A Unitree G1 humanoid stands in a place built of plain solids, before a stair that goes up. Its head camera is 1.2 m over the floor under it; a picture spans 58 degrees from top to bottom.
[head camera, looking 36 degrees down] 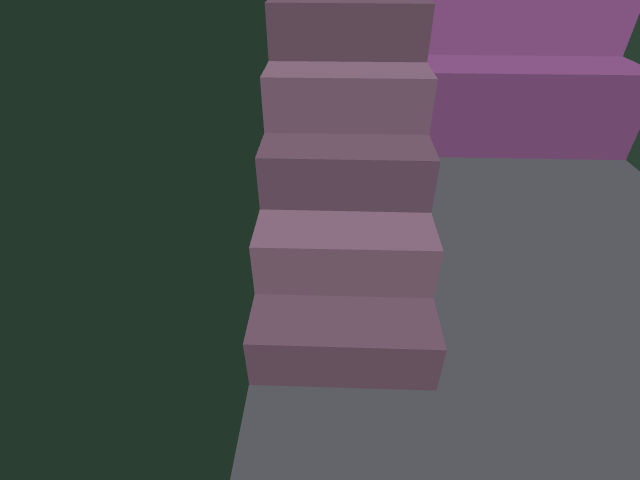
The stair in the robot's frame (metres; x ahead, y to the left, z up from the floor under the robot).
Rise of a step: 0.20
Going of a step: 0.22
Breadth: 0.60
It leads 2 degrees to the right of straight ahead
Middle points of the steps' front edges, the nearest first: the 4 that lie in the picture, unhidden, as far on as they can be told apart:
0.85 -0.07 0.20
1.06 -0.08 0.39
1.29 -0.09 0.59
1.50 -0.10 0.78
